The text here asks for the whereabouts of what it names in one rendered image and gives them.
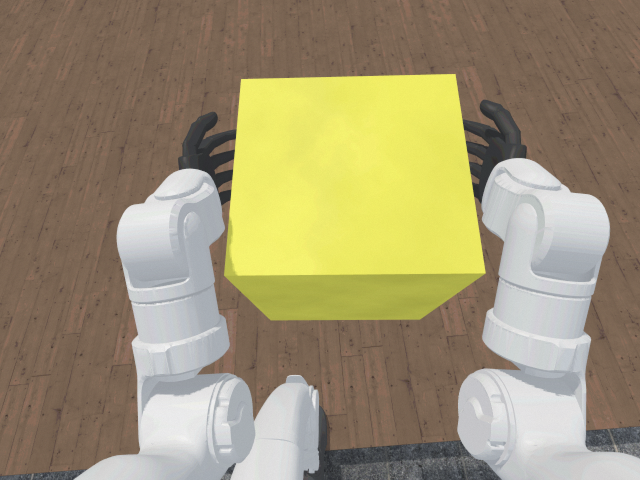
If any robot left forearm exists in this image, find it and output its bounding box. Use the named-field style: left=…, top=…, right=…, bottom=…
left=117, top=169, right=230, bottom=446

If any robot right forearm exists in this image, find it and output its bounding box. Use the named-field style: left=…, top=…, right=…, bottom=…
left=481, top=158, right=610, bottom=441

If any left robot thigh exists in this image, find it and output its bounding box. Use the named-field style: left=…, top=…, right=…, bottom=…
left=230, top=383, right=319, bottom=480

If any left robot upper arm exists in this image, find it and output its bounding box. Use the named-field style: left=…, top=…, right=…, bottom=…
left=74, top=373, right=255, bottom=480

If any right robot hand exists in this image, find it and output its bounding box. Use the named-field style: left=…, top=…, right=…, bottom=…
left=462, top=100, right=527, bottom=204

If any carton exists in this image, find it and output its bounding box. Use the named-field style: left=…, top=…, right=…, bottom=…
left=224, top=74, right=486, bottom=320

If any left robot foot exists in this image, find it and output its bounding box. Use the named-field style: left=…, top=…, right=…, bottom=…
left=303, top=405, right=327, bottom=480

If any left robot hand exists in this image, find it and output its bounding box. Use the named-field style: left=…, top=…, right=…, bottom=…
left=178, top=112, right=237, bottom=206

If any right robot upper arm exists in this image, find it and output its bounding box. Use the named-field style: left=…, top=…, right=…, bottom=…
left=457, top=368, right=640, bottom=480

